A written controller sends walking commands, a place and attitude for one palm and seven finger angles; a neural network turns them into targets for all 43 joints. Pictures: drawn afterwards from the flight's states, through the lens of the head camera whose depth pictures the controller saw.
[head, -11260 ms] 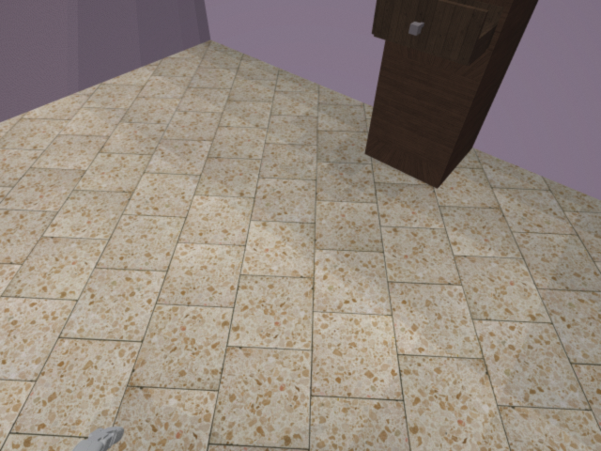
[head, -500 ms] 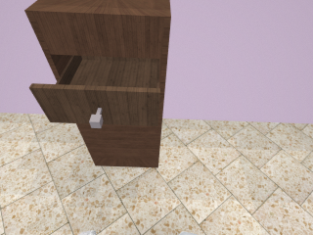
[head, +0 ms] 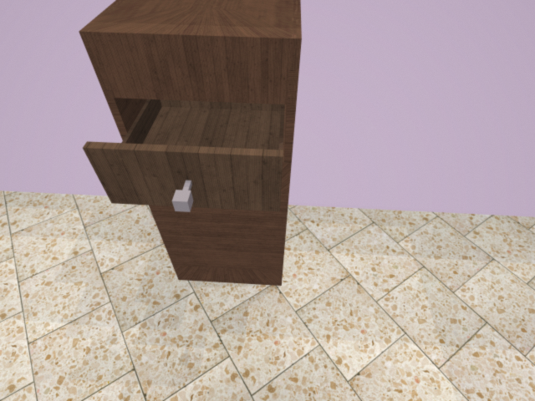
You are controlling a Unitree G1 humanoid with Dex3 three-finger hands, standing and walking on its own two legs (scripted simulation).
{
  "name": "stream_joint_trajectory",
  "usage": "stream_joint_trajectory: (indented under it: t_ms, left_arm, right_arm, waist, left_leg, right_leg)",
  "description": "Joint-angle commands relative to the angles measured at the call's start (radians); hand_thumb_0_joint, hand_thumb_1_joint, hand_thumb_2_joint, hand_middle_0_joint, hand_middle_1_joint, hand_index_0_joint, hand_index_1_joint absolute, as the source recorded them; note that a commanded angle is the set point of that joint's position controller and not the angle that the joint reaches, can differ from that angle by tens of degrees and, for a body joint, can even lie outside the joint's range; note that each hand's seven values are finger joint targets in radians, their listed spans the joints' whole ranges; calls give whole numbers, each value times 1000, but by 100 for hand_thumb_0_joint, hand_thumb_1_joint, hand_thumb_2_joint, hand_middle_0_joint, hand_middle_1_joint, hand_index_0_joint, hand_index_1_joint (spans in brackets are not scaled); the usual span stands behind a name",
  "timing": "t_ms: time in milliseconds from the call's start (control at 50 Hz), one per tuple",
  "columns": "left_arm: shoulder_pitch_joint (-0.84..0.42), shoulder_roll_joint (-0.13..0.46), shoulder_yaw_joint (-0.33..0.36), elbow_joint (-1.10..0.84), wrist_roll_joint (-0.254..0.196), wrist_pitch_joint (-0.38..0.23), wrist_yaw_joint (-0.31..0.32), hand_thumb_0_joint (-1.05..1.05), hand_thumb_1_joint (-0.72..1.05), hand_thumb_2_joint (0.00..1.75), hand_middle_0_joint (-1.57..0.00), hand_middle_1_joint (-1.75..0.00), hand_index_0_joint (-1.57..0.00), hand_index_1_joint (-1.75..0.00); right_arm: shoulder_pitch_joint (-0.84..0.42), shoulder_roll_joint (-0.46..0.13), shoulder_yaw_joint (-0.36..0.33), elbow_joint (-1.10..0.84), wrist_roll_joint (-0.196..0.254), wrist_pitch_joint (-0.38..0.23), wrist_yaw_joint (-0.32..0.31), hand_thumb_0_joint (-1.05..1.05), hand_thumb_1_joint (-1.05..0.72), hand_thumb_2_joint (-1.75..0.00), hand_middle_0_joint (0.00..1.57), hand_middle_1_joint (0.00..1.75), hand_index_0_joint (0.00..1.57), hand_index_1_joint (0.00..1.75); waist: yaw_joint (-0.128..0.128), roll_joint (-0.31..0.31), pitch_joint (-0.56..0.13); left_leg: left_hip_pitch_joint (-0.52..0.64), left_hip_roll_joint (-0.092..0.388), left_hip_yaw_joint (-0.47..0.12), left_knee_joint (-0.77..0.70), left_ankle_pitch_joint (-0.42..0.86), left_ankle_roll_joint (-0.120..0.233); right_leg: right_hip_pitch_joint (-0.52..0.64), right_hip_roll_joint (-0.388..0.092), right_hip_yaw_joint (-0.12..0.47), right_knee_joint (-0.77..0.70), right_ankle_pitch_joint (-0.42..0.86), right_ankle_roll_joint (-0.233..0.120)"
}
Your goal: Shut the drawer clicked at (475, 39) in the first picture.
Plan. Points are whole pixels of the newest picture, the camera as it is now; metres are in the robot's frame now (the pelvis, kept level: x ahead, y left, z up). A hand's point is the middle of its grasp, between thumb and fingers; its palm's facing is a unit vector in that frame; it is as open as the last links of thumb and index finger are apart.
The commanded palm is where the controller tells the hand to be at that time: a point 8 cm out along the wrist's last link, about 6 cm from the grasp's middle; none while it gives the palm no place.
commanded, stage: come to a stop and stand still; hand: left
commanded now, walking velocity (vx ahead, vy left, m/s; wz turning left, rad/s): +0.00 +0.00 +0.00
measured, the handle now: (185, 194) +0.49 +0.20 +0.00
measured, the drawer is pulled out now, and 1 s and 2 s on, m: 0.18 0.18 0.18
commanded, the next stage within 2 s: look again from close up in 0.34 s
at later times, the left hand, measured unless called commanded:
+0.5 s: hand out of the picture -0.02 +0.17 -0.17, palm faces +0.06 -0.98 -0.18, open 7.4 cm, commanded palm none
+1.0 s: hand out of the picture +0.03 +0.17 -0.17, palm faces +0.03 -0.99 -0.16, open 7.3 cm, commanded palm none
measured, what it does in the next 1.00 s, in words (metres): stands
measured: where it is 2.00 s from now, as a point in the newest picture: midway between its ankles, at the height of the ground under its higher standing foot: outside the picture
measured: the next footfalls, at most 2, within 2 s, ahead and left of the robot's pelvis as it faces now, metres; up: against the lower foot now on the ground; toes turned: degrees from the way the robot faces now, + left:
none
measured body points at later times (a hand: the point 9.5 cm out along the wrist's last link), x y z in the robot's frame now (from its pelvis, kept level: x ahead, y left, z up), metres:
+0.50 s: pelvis +0.00 +0.02 +0.00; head +0.01 +0.01 +0.45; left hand -0.02 +0.22 -0.16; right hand -0.02 -0.18 -0.17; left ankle +0.04 +0.10 -0.74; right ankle +0.06 -0.11 -0.74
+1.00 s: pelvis +0.04 +0.01 +0.00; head +0.06 +0.01 +0.45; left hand +0.03 +0.22 -0.16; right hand +0.03 -0.20 -0.16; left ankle +0.04 +0.10 -0.74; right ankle +0.06 -0.11 -0.74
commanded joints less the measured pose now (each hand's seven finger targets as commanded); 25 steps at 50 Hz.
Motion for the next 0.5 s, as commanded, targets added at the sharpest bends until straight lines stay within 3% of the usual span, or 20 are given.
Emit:
stream_joint_trajectory:
  t_ms: [0,100,280,400,480]
  left_arm:
    - [44,98,25,-39,4,-21,10,0,90,90,-20,-30,-20,-30]
    - [64,84,27,-35,6,-21,8,0,90,90,-20,-30,-20,-30]
    - [75,55,22,-28,10,-25,9,0,90,90,-20,-30,-20,-30]
    - [83,61,23,-27,15,-26,11,0,90,90,-20,-30,-20,-30]
    - [77,66,20,-33,10,-31,12,0,90,90,-20,-30,-20,-30]
  right_arm:
    - [94,-58,-12,-13,-1,-8,-6,0,-90,-90,20,30,20,30]
    - [99,-59,-14,-17,-3,-12,-9,0,-90,-90,20,30,20,30]
    - [91,-64,-17,-20,0,-26,-13,0,-90,-90,20,30,20,30]
    - [87,-64,-22,-27,1,-19,-8,0,-90,-90,20,30,20,30]
    - [102,-51,-17,-22,2,-20,-7,0,-90,-90,20,30,20,30]
  waist:
    - [-14,-18,83]
    - [-1,-7,78]
    - [11,28,68]
    - [7,-26,104]
    - [-6,-64,88]
  left_leg:
    - [-51,66,-106,-118,-218,10]
    - [-111,75,-126,-140,-266,12]
    - [-144,112,-175,-212,-293,23]
    - [-153,99,-167,-197,-327,26]
    - [-91,78,-137,-144,-231,22]
  right_leg:
    - [-93,-93,146,-161,-314,-17]
    - [-56,-83,131,-127,-296,-17]
    - [5,-64,87,-44,-139,-14]
    - [-44,-71,113,-74,-220,-9]
    - [-83,-90,147,-112,-241,-16]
